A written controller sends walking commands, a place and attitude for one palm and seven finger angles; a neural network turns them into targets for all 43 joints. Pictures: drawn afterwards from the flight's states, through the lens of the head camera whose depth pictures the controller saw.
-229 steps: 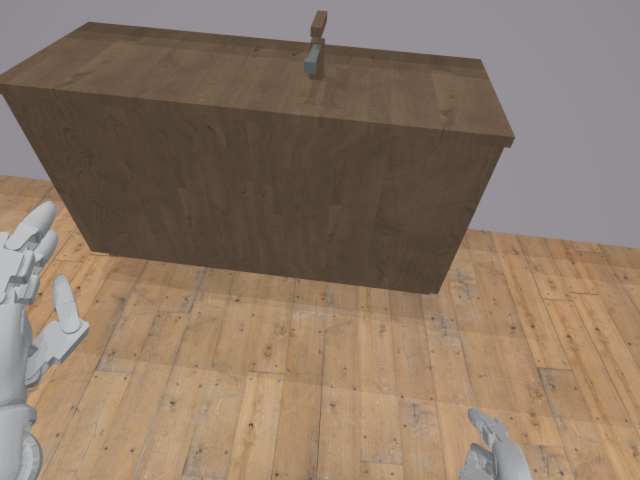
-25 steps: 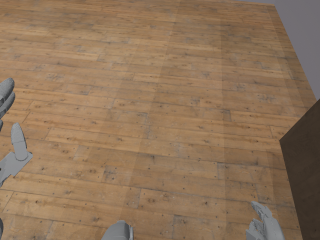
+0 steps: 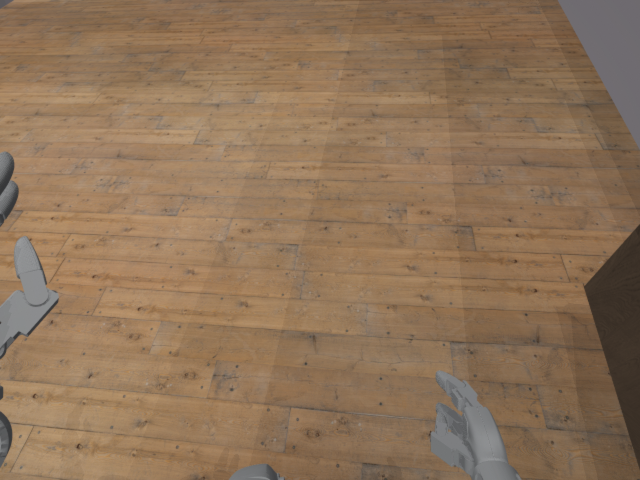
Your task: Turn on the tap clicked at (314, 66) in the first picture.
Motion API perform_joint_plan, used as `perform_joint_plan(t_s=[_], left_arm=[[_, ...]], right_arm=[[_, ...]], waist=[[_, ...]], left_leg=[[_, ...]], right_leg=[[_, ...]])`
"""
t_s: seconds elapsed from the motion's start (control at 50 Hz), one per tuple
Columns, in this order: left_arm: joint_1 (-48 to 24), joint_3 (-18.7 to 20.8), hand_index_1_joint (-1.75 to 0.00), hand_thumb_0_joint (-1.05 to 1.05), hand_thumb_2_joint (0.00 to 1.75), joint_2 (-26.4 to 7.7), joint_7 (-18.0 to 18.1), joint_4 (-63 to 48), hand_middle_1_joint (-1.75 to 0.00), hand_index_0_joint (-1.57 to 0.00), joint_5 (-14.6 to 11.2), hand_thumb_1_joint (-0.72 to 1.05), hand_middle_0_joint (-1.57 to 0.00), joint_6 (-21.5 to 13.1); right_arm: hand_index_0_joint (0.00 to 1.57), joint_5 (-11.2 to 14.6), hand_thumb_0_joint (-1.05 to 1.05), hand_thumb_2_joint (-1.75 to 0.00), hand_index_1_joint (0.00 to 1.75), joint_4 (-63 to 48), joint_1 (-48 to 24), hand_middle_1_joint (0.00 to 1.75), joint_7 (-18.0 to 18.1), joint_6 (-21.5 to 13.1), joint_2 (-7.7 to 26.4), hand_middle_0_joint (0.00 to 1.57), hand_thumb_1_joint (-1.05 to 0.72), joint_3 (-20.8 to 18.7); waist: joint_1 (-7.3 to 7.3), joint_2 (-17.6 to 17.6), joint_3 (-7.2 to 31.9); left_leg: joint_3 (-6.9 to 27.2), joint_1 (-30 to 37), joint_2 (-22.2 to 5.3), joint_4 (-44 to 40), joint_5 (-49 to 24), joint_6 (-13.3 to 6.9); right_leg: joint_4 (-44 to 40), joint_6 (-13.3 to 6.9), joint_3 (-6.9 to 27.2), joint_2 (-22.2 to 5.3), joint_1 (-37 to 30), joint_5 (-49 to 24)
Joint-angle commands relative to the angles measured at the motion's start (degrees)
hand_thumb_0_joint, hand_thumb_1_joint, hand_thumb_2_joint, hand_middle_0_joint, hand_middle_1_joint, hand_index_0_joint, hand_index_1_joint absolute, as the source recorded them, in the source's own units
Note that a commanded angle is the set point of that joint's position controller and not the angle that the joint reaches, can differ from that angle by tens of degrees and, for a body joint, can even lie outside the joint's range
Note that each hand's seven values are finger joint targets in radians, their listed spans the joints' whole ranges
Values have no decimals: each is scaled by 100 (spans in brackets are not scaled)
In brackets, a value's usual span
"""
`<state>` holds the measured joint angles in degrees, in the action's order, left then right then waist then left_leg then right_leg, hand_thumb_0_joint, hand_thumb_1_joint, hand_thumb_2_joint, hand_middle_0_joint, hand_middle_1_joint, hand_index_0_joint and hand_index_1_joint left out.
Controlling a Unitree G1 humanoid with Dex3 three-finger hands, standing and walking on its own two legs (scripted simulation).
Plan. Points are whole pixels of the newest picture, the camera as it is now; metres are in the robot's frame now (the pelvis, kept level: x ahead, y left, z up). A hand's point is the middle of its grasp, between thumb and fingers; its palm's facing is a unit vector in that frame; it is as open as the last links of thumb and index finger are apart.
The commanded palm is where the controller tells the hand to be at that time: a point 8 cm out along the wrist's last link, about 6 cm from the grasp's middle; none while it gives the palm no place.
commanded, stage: turn to face it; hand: left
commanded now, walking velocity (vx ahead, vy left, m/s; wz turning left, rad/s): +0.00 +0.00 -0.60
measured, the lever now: out of the picture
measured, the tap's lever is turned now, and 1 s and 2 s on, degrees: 0 0 0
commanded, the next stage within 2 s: none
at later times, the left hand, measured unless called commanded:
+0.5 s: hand (143, 260) +0.26 +0.20 +0.19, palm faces +0.19 -0.88 -0.44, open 7.4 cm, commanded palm +0.22 +0.23 +0.20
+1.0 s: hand (334, 331) +0.21 +0.01 +0.19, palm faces -0.21 -0.78 -0.59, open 7.4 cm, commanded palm +0.19 +0.09 +0.20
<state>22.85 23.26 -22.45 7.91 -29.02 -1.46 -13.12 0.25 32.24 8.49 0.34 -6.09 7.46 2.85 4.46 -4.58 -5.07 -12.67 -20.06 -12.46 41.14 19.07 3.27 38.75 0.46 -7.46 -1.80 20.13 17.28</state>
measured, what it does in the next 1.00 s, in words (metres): walks backwards, turning right: left foot, then right foot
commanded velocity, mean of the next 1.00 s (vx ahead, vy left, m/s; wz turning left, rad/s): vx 0.00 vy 0.00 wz -0.60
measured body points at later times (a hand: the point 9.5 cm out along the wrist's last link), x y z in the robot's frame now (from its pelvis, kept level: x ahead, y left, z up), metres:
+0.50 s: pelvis -0.01 +0.01 +0.01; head +0.01 +0.02 +0.46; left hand +0.24 +0.24 +0.21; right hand +0.09 -0.27 -0.06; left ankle +0.01 +0.13 -0.72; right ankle +0.00 -0.09 -0.68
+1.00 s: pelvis -0.10 -0.05 +0.02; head -0.06 -0.11 +0.46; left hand +0.22 +0.06 +0.22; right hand -0.12 -0.35 -0.10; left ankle -0.03 +0.10 -0.62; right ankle -0.11 -0.11 -0.72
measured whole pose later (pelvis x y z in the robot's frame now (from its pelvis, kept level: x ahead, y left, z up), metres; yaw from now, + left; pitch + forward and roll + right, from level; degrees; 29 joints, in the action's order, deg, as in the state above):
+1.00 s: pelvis -0.10 -0.05 +0.02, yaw -35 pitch +1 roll +2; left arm 33.6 24.8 -25.0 7.6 -34.2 -3.6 -11.3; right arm 0.8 32.9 7.3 1.0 3.1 15.4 -2.5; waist -1.7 -1.5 -8.8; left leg -2.2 -31.6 -5.3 68.7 24.0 6.2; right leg 30.3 -5.0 -2.1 2.1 18.6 12.9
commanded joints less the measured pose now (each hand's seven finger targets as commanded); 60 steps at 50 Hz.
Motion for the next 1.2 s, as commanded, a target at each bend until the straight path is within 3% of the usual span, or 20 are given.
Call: perform_joint_plan(t_s=[0.0,0.1,0.24,0.34,0.36,0.38,0.4,0.42,0.46,0.52,0.7,0.74,0.76,0.78,0.8,0.82,0.86,0.92,1.0,1.18], left_arm=[[-577,362,-30,0,90,-820,115,-327,-30,-20,-86,90,-20,66],[-116,534,-30,0,90,-1037,241,-1634,-30,-20,-128,90,-20,-202],[961,1120,-30,0,90,-1237,291,-1858,-30,-20,-217,90,-20,-321],[934,913,-30,0,90,-979,190,-1237,-30,-20,-183,90,-20,-139],[816,833,-30,0,90,-960,179,-1240,-30,-20,-171,90,-20,-135],[703,756,-30,0,90,-926,154,-1222,-30,-20,-158,90,-20,-130],[494,628,-30,0,90,-868,102,-1388,-30,-20,-120,90,-20,-145],[353,634,-30,0,90,-961,89,-1461,-30,-20,-22,90,-20,-197],[-52,392,-30,0,90,-888,81,-1427,-30,-20,80,90,-20,-223],[-806,-141,-30,0,90,-610,39,-1795,-30,-20,117,90,-20,-123],[-74,352,-30,0,90,-816,49,-1250,-30,-20,-15,90,-20,-9],[9,470,-30,0,90,-926,39,-1397,-30,-20,-21,90,-20,-36],[67,611,-30,0,90,-1137,68,-1487,-30,-20,5,90,-20,-82],[301,948,-30,0,90,-1469,140,-1431,-30,-20,-43,90,-20,-94],[569,1027,-30,0,90,-1351,181,-1195,-30,-20,-123,90,-20,-24],[650,984,-30,0,90,-1394,149,-1573,-30,-20,-199,90,-20,29],[1192,1231,-30,0,90,-1311,180,-1574,-30,-20,-280,90,-20,-45],[1311,1250,-30,0,90,-1166,221,-1342,-30,-20,-273,90,-20,-86],[961,898,-30,0,90,-1010,217,-1336,-30,-20,-296,90,-20,-59],[265,467,-30,0,90,-956,228,-1299,-30,-20,-185,90,-20,44]], right_arm=[[20,59,0,-90,30,-786,-430,30,141,-116,820,20,-90,-472],[20,31,0,-90,30,-716,-545,30,142,202,793,20,-90,-354],[20,17,0,-90,30,-931,-407,30,80,319,980,20,-90,-573],[20,119,0,-90,30,-961,-67,30,52,517,1115,20,-90,-592],[20,119,0,-90,30,-967,-21,30,83,548,1154,20,-90,-611],[20,102,0,-90,30,-1011,-41,30,129,561,1237,20,-90,-646],[20,93,0,-90,30,-1111,-140,30,166,568,1330,20,-90,-686],[20,99,0,-90,30,-1159,-113,30,159,530,1259,20,-90,-670],[20,-14,0,-90,30,-1016,-200,30,151,442,1084,20,-90,-543],[20,41,0,-90,30,-937,-55,30,56,314,1212,20,-90,-611],[20,33,0,-90,30,-951,144,30,-88,94,1161,20,-90,-585],[20,88,0,-90,30,-960,186,30,-156,112,1130,20,-90,-583],[20,123,0,-90,30,-976,219,30,-152,136,994,20,-90,-568],[20,101,0,-90,30,-1136,-40,30,-95,158,839,20,-90,-459],[20,103,0,-90,30,-1072,-163,30,-64,215,868,20,-90,-441],[20,183,0,-90,30,-1079,-215,30,-74,277,964,20,-90,-556],[20,112,0,-90,30,-972,-353,30,-27,466,748,20,-90,-411],[20,73,0,-90,30,-838,-531,30,30,686,801,20,-90,-486],[20,70,0,-90,30,-812,-427,30,121,705,1006,20,-90,-633],[20,75,0,-90,30,-1006,-400,30,115,711,1179,20,-90,-613]], waist=[[-269,2418,1012],[-358,885,1637],[-217,822,1781],[-381,932,1713],[-421,766,1666],[-427,353,1422],[-383,-679,1109],[-266,-1037,1000],[-327,-877,633],[-380,-981,467],[-402,-1274,833],[-388,-723,1125],[-388,385,1371],[-263,1804,1444],[-228,1957,1677],[-318,1798,1751],[-350,1146,1681],[-398,856,1624],[-436,857,1511],[-202,1207,1230]], left_leg=[[1045,-1304,724,2785,1629,114],[1185,-1456,785,2758,615,221],[1011,-726,928,484,557,131],[1065,537,862,-1153,-75,3],[1063,1082,726,-1608,-441,-80],[1511,1433,206,-1967,-563,-323],[2315,1605,-754,-2238,-1381,-687],[2550,1380,-1372,-2288,-2336,-1114],[2118,729,-1405,-2270,-2524,-1150],[862,871,-895,-2047,-2777,-768],[258,1055,-872,-1373,-2531,-400],[145,719,-667,-406,-2150,-221],[-15,171,-217,707,-1044,-34],[192,-1292,549,1848,1669,173],[907,-1703,597,2661,1880,224],[1336,-1691,472,2994,1516,188],[1373,-2065,497,3376,881,259],[1254,-1762,601,2903,396,321],[1268,-1329,701,2221,286,266],[1201,-370,1006,484,661,69]], right_leg=[[-1888,-914,3361,-1943,-1006,-3658],[-1282,-886,1994,-1318,-2058,-4195],[-1421,-1126,2543,-1211,-1879,-3480],[-1352,-755,2665,-899,-961,-2323],[-1161,-565,2517,-683,-504,-1812],[-712,-349,2316,-260,204,-1035],[303,-71,1671,288,1042,553],[1648,94,1081,448,1288,1383],[2874,176,1020,107,1332,1055],[2163,303,513,-7,1105,681],[-450,299,-269,261,-407,279],[-1298,132,-14,63,-1285,-777],[-1544,-194,835,-618,-1898,-2290],[-1357,-790,2475,-1538,-2522,-5196],[-1191,-1006,2691,-1907,-2561,-6046],[-1230,-978,2644,-1790,-2465,-5447],[-1119,-1046,2290,-1502,-2659,-4848],[-1379,-892,1888,-1217,-2252,-4199],[-1654,-928,2225,-1196,-1794,-3445],[-2310,-1005,3217,-1066,-888,-1072]])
